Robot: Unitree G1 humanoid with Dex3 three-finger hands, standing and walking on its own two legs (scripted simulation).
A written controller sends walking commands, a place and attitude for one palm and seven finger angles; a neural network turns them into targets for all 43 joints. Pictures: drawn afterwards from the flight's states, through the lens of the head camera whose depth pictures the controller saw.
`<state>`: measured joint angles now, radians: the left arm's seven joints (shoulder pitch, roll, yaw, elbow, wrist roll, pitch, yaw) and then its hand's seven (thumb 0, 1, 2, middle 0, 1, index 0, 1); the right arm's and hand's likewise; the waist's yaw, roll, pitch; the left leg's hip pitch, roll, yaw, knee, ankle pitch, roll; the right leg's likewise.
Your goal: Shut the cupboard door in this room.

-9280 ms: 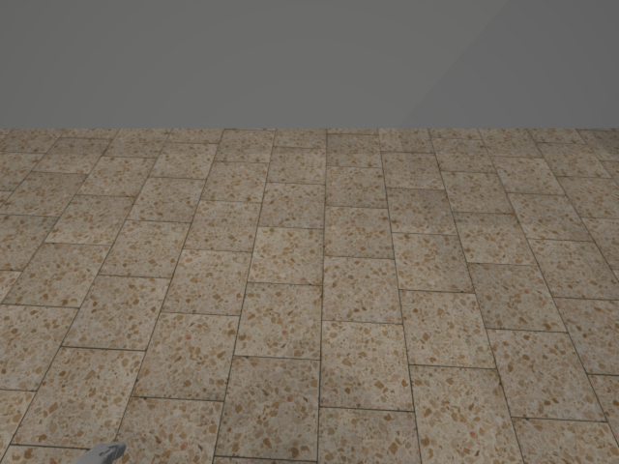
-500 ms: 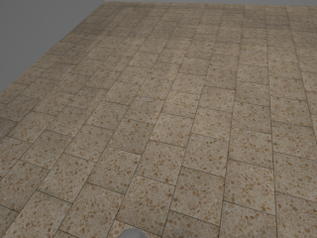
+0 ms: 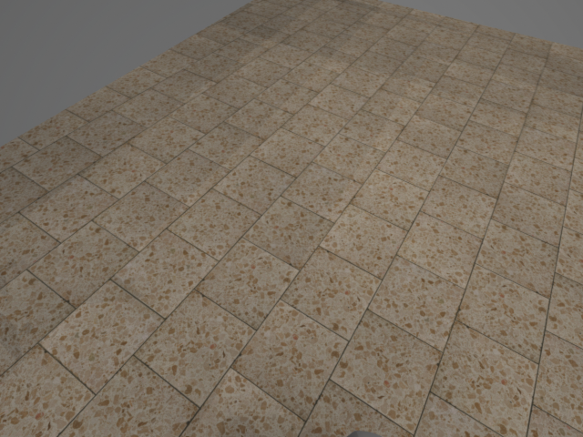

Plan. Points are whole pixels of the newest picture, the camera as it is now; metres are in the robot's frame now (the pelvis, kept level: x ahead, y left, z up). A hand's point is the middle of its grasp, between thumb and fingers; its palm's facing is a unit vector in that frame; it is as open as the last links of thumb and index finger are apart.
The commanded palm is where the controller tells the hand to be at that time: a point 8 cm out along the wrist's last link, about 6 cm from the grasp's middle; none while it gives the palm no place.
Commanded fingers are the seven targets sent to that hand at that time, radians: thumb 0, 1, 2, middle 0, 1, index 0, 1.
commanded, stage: turn or walk to find it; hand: left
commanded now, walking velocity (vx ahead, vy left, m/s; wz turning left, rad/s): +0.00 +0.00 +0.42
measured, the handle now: out of the picture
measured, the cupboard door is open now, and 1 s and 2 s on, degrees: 84 84 84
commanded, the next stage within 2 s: stand and wait in 0.84 s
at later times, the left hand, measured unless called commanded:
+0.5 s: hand out of the picture -0.02 +0.16 -0.16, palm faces +0.26 -0.93 -0.24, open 7.4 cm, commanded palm none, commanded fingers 0.00 0.90 0.90 -0.20 -0.30 -0.20 -0.30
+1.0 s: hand out of the picture -0.05 +0.20 -0.16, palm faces +0.43 -0.87 -0.26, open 7.4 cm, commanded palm none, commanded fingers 0.00 0.90 0.90 -0.20 -0.30 -0.20 -0.30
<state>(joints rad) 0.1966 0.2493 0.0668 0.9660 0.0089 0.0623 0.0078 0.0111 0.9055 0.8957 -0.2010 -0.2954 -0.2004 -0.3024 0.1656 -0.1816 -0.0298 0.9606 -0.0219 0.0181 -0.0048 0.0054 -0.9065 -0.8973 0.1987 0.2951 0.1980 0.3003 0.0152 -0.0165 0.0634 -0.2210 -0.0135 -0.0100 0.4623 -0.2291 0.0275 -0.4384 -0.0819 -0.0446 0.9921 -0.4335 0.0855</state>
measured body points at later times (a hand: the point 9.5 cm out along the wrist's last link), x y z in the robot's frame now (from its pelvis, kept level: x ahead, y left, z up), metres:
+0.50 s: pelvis -0.04 -0.04 +0.00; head +0.00 -0.04 +0.45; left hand -0.03 +0.21 -0.14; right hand +0.06 -0.28 -0.16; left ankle -0.09 +0.10 -0.69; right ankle +0.00 -0.14 -0.74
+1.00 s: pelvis -0.06 -0.03 -0.01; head -0.03 -0.03 +0.44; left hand -0.07 +0.24 -0.14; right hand +0.10 -0.22 -0.16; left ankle -0.10 +0.09 -0.74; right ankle -0.01 -0.14 -0.73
